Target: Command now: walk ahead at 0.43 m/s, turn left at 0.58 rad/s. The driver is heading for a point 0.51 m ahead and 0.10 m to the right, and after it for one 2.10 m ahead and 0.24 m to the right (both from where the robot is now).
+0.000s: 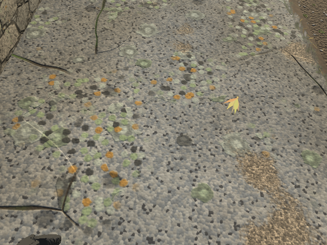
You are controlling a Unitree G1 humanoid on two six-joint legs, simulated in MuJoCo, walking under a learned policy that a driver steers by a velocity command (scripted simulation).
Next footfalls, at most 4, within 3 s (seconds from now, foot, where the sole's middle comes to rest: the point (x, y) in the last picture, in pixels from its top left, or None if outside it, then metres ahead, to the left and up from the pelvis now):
0.20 right None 0.27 -0.14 -0.79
0.66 left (130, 228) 0.55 0.08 -0.79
1.14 right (207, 190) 0.72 -0.27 -0.79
1.68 left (162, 131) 1.05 -0.08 -0.79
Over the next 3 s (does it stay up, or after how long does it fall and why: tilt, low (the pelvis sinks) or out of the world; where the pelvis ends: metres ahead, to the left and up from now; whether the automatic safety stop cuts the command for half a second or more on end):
stays up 1.61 -0.15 -0.01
